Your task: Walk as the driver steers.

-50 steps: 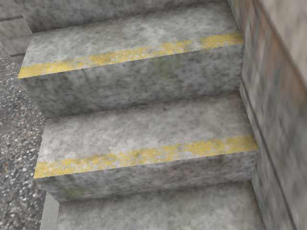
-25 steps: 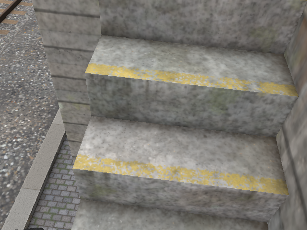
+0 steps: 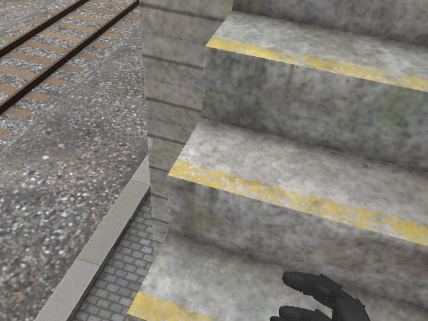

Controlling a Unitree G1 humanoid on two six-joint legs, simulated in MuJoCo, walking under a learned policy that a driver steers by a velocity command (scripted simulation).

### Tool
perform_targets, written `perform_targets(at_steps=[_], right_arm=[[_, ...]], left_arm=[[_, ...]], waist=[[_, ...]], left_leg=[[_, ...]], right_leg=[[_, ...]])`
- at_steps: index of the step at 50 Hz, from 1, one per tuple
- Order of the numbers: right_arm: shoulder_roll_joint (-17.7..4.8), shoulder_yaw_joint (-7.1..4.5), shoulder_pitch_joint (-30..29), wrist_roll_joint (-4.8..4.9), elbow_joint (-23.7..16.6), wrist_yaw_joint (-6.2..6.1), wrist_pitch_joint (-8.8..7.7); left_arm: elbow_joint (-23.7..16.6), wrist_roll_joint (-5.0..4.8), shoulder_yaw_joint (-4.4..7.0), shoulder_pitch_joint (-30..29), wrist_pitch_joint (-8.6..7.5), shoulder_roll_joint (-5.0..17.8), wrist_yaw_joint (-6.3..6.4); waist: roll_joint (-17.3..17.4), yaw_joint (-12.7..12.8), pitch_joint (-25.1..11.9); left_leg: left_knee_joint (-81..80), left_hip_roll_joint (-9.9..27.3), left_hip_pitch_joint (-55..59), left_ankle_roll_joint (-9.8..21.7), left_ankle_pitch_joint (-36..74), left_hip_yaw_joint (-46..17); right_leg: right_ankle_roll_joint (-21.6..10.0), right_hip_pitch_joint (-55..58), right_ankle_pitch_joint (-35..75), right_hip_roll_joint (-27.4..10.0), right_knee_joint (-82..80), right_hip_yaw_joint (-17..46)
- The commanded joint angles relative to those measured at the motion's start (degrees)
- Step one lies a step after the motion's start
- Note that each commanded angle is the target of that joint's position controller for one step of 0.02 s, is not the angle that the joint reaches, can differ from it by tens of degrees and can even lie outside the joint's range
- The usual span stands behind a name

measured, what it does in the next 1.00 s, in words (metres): walks backwards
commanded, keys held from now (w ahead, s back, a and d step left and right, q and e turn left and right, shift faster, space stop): w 1.00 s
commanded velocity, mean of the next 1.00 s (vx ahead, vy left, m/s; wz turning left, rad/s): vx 0.50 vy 0.00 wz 0.01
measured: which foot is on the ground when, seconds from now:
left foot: down 0.00-0.86, up 0.88-1.00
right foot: down 0.00-1.00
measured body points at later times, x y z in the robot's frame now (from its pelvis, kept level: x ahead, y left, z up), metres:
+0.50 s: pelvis -0.01 +0.07 +0.03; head +0.04 +0.07 +0.47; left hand +0.02 +0.33 -0.12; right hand +0.24 -0.09 -0.02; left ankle +0.11 +0.13 -0.56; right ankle -0.09 -0.08 -0.74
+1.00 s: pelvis -0.19 +0.07 +0.01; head -0.25 +0.11 +0.46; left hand -0.01 +0.30 -0.09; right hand -0.04 -0.18 -0.03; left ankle -0.15 +0.18 -0.62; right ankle -0.12 -0.09 -0.73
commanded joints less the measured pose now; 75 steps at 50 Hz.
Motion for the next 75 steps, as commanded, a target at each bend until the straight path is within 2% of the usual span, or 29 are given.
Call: perform_targets(at_steps=[1, 3, 6, 14, 18, 25, 29, 33, 38, 40, 43, 45, 47, 49, 51, 53, 54, 55, 56, 58, 60, 61, 62, 63, 65, 66, 71, 74, 75], right_arm=[[-7.78, -3.39, -21.44, 1.33, -8.83, 0.33, 0.05], [-3.59, -2.02, -14.01, -0.61, -6.76, 0.6, -0.41], [-1.24, -1.2, -11.23, -0.67, -6.16, 0.33, 0.14], [1.33, -1.87, -8.24, -1.65, -7.2, -0.36, -0.76], [1.56, -1.53, -12.62, -1.96, -8.51, 0.41, -1.53], [0.05, -2.8, -10.04, -2.88, -6.74, -0.58, -3.34], [0.46, -3.72, -13.52, -4.09, -6.62, -2.7, -3.11], [5.11, -1.78, -24.08, -4.35, -11.58, -2.1, -3.12], [2.65, -1.8, -16.24, -3.39, -7.6, -1.69, -2.92], [-0.48, -3.81, -7.24, -3.44, -4.14, -2.23, -2.55], [-3.94, -6.4, -3.34, -3.82, -1.57, -3.3, -1.63], [-8.4, -9.54, 4.83, -1.11, 0.44, -4.74, -1.17], [-13.04, -10.57, 19.28, -2.05, 5.9, -3.6, -2.19], [-5.78, -7.28, 4.17, -5.15, 5.3, -2.21, -3.14], [-1.56, -5.98, 4.72, -2.27, 4.09, -0.72, -2.19], [-3.31, -5.33, 13.04, -3.95, 8.29, 0.79, -1.56], [-6.15, -5.44, 13.54, -6.36, 9.11, 2.57, -3.07], [-8.65, -5.34, 8.79, -6.8, 9.11, 4.45, -3.94], [-8.8, -4.14, 4.62, -8.95, 7.87, 5.49, -4.15], [-9.15, -1.29, -4.2, -8.71, 2.56, 7.97, -5.42], [-22.26, -3.39, 4.11, -9.82, -1.75, 7.15, -6.39], [-33.06, -7.26, 10.56, -9.14, 1.44, 3.5, -6.5], [-32.55, -7.36, 5.31, -9.21, -1.37, -0.18, -6.78], [-20.88, -4.6, 1.06, -8.36, -3.68, -2.85, -6.05], [-17.69, -5.25, 3.57, -5.29, -4.83, -5.07, -5.88], [-18.54, -6.5, 0.79, -4.28, -5.38, -5.37, -5.98], [-15.21, -8.36, 8.0, -2.53, -4.1, -4.23, -3.23], [-5.95, -6.03, 5.14, -2.34, -4.24, -1.3, -0.98], [-4.74, -5.8, 3.49, -2.08, -6.87, -0.73, 0.28]], left_arm=[[-4.66, 0.61, 2.69, -0.03, -0.84, 13.31, 1.97], [-2.71, -0.09, 2.65, 2.59, -0.2, 13.24, 2.47], [-0.09, 0.44, 1.89, 5.43, -0.51, 9.09, 2.55], [3.06, -1.09, 1.05, 4.87, -1.54, 6.53, 0.58], [1.63, 0.42, 0.54, 2.65, -0.34, 5.39, -0.08], [0.92, -0.45, 0.15, 1.11, -0.63, 5.39, -1.78], [1.75, 2.14, -0.97, 4.75, -1.04, 3.11, -2.41], [0.08, 2.99, -3.76, 4.13, -2.06, -2.01, -1.95], [-3.53, 0.98, -2.22, -4.78, -2.1, 3.17, -0.13], [-8.78, 1.41, -1.93, -17.25, -1.39, 6.02, -0.99], [-13.35, 1.98, -0.96, -20.73, -0.59, 7.72, -2.12], [-17.61, 3.8, -1.38, -31.6, -1.05, 8.57, -2.04], [-21.2, 2.91, -0.17, -35.41, -2.59, 10.53, -1.28], [-18.22, 1.46, 0.66, -17.96, -1.61, 9.59, 1.2], [-20.83, 1.06, 0.62, -25.82, -2.05, 7.38, 2.17], [-27.95, -2.57, -1.67, -31.67, -3.0, -2.39, 1.92], [-28.06, -1.86, -1.02, -28.4, -3.32, -1.54, 1.53], [-29.86, -1.7, -1.04, -27.93, -4.02, -1.88, 1.51], [-32.97, -4.07, -1.03, -29.26, -3.34, -2.23, 1.37], [-32.09, -4.76, 0.1, -24.09, -1.45, -2.22, 0.86], [-29.43, -4.85, 0.46, -22.94, -2.77, -1.6, -1.81], [-25.51, -6.07, 1.22, -16.65, -3.25, 3.56, -1.65], [-27.21, -7.12, 1.31, -21.29, -2.87, 5.24, 0.04], [-27.03, -5.68, 3.36, -28.66, -1.51, 10.2, 1.29], [-24.23, 0.34, 4.38, -29.48, -0.24, 9.18, 0.83], [-21.31, 2.56, 4.65, -26.04, -0.21, 8.91, -0.14], [-9.24, 4.03, 1.9, -8.85, 1.27, 2.04, -4.03], [-4.36, 6.11, -2.14, -6.48, -1.37, -7.38, -6.0], [-4.32, 5.86, -2.47, -12.41, -2.55, -4.81, -6.4]], waist=[[10.06, 0.48, 19.36], [5.58, -2.81, 13.49], [-0.59, -4.83, 8.97], [-1.47, -9.45, -2.9], [-2.46, -9.16, -3.28], [4.24, -9.61, -9.17], [10.52, -5.3, -11.2], [8.89, -1.61, -9.89], [-2.26, -6.82, -2.59], [-7.59, -12.52, -0.07], [-6.16, -12.88, 1.41], [-14.4, -18.21, 3.94], [-1.1, -22.2, -1.93], [14.57, -10.9, 4.61], [-1.9, -11.97, 4.27], [2.37, -8.68, 4.68], [13.89, -6.91, 0.77], [16.59, -3.66, 2.1], [15.45, -0.39, 5.09], [19.83, 3.17, 2.84], [21.46, -1.37, -6.66], [29.02, -3.62, -13.13], [33.3, -5.38, -11.17], [19.28, -6.6, -6.18], [20.19, -6.69, -8.18], [23.51, -4.29, -9.1], [21.13, -8.96, -2.67], [-1.0, -10.43, 1.64], [-7.88, -14.39, 4.88]], left_leg=[[-8.59, 3.47, -13.62, 1.16, 15.82, -0.49], [-12.44, 1.97, -8.33, 3.03, 12.87, 1.19], [-17.48, -0.32, 0.6, 4.23, 10.44, 2.41], [-27.01, -3.01, 20.68, 5.2, 12.68, -2.08], [-30.53, -2.68, 19.39, 3.96, 10.77, -4.02], [-33.55, -0.61, 27.06, 4.92, 6.93, -12.39], [-38.02, 1.39, 24.33, 3.45, 6.46, -14.35], [-36.78, 1.66, 21.6, -0.68, 8.97, -8.29], [-28.82, -1.16, 25.09, -2.74, 20.33, -0.01], [-23.75, -3.28, 29.16, -2.63, 24.35, -0.16], [-15.33, -7.01, 29.2, -2.99, 31.34, 3.0], [15.85, -6.87, 18.39, -4.54, 25.25, -7.18], [-0.06, -5.76, 29.36, -0.85, 31.77, -5.41], [-41.64, -8.79, 22.45, 2.0, 40.25, 3.32], [-46.33, 2.06, 20.99, 3.67, 45.48, -6.73], [-64.57, 6.93, 21.47, 6.99, 56.58, -7.79], [-61.84, 2.4, 23.56, 7.15, 66.38, -3.18], [-65.2, 3.16, 21.27, 8.5, 71.54, -3.83], [-76.7, 8.84, 20.08, 11.14, 72.78, -5.67], [-85.16, 9.67, 33.55, 11.11, 73.19, -4.55], [-51.85, 9.46, 37.81, 3.16, 99.17, -6.48], [-61.26, 21.58, 45.55, 13.88, 53.41, -24.72], [-71.73, 26.96, 37.36, 20.12, 13.63, -42.13], [-70.15, 22.77, 39.58, 16.73, 8.1, -42.11], [-64.54, 19.87, 42.19, 15.02, 7.65, -38.09], [-59.18, 15.01, 38.41, 12.44, 9.7, -31.04], [-51.51, 3.06, 30.25, 9.31, 19.98, -16.99], [-9.9, -11.24, 25.11, 4.3, 19.0, 0.83], [9.08, -12.25, 18.9, 2.57, 10.91, -2.28]], right_leg=[[-15.73, -6.56, -13.18, -23.22, -32.01, 23.02], [-14.1, -0.52, -0.5, -19.06, -28.82, 12.53], [-14.58, 0.09, 2.53, -16.24, -28.54, 6.95], [-12.96, -0.27, 7.08, -12.87, -25.1, 3.57], [-11.44, 1.05, 3.13, -11.51, -22.04, 2.72], [-9.16, -4.09, 5.93, -8.36, -14.39, 1.51], [-9.32, -5.07, 4.65, -3.63, -6.85, -1.16], [-8.27, -9.52, 3.67, -4.93, -10.88, 2.07], [-10.1, -22.33, -11.73, -13.14, -23.92, 12.06], [-8.9, -26.75, -10.79, -14.02, -26.93, 12.63], [-10.17, -29.27, -9.7, -14.04, -24.84, 8.26], [-9.02, -31.52, -6.54, -16.62, -18.15, 7.39], [-4.15, -30.42, -6.88, -11.06, -14.44, -1.53], [-4.77, -15.84, -17.15, -8.59, -8.51, 0.41], [-2.56, -12.18, -12.11, -12.54, 0.98, -0.93], [-1.78, -15.35, -12.11, -9.36, 21.23, -1.51], [-0.21, -15.03, -13.82, -0.77, 39.16, -7.79], [1.14, -19.36, -13.63, 0.73, 50.25, -6.6], [2.61, -24.29, -14.21, 0.57, 64.48, -3.79], [1.82, -39.33, -25.91, 3.09, 84.41, 3.95], [8.21, -49.12, -12.99, 14.36, 116.82, 6.91], [9.02, -56.01, 5.12, 10.77, 111.63, 8.94], [9.98, -53.54, 17.96, 3.36, 98.52, 16.64], [11.84, -50.39, 23.53, 5.27, 84.18, 17.2], [11.62, -40.49, 19.58, 5.21, 63.44, 14.19], [10.14, -31.49, 21.36, 4.79, 51.38, 9.86], [-1.63, -14.07, 23.91, 2.69, 5.02, -1.98], [-9.48, -14.87, 39.22, -1.82, -21.28, -3.88], [-10.69, -16.59, 43.57, -5.53, -24.73, -2.54]])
